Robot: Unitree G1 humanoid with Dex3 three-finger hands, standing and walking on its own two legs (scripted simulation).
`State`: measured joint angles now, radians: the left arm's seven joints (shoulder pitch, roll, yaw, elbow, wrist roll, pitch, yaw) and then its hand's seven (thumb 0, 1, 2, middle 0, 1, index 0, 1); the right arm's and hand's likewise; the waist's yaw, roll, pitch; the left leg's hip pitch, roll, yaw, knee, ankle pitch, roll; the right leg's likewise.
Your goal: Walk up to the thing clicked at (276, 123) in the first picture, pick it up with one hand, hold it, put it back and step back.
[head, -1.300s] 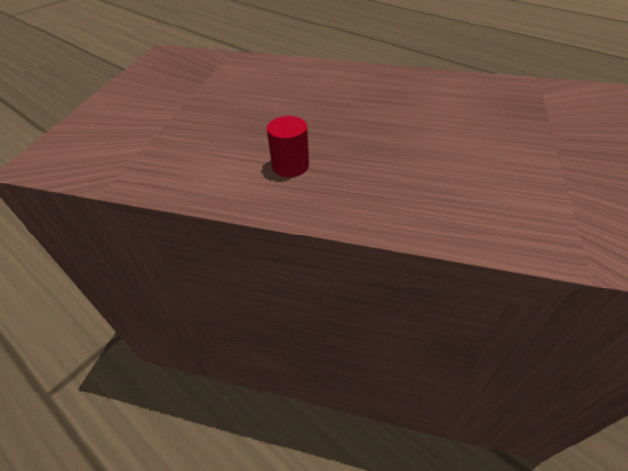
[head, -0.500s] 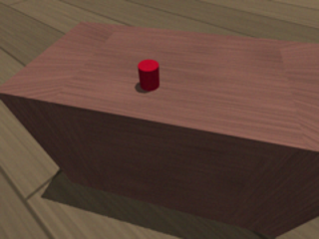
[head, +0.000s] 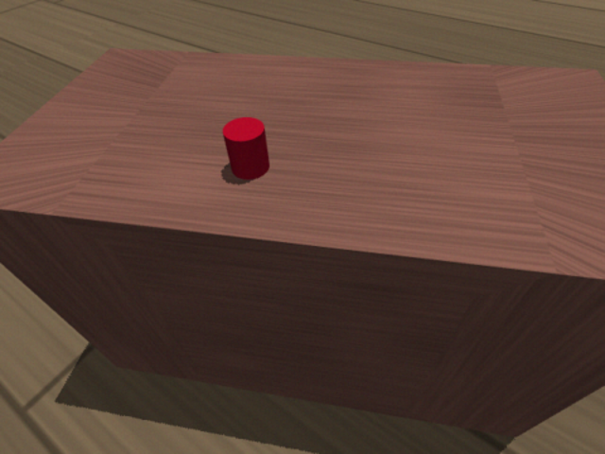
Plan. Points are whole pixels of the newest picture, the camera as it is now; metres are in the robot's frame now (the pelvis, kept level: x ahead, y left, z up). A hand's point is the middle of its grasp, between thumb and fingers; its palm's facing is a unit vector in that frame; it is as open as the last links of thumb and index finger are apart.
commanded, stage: walk up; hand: left
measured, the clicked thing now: (247, 148) +0.61 +0.11 +0.07
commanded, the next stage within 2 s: stand in 1.88 s
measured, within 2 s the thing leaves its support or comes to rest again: neither
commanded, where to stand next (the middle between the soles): +0.10 +0.01 m, yaw -12 degrees
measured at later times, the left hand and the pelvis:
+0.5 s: hand (143, 452) +0.18 +0.27 -0.16, palm faces -0.16 -0.91 -0.38, open 7.4 cm; pelvis +0.06 +0.02 -0.01, yaw -8 degrees
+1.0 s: hand (158, 437) +0.20 +0.25 -0.16, palm faces -0.25 -0.90 -0.35, open 7.4 cm; pelvis +0.04 +0.03 -0.01, yaw -13 degrees
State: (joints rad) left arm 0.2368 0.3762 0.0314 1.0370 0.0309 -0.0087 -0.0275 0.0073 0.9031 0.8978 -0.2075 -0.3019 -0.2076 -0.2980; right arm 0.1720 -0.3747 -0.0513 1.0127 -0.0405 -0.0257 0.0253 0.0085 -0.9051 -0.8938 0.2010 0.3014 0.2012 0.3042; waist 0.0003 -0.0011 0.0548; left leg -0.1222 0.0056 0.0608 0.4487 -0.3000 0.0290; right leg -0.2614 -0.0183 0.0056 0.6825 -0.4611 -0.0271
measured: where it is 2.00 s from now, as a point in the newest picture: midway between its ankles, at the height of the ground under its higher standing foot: outside the picture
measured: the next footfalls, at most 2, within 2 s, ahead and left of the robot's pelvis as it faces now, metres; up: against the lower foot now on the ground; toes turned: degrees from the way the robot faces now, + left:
left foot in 0.38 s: +0.12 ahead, +0.15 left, +0.00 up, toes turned -12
right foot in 0.64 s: +0.07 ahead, -0.12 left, +0.00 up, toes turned -10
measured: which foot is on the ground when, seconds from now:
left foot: down 0.00-0.06, up 0.08-0.36, down 0.38-1.00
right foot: down 0.00-0.40, up 0.42-0.62, down 0.64-1.00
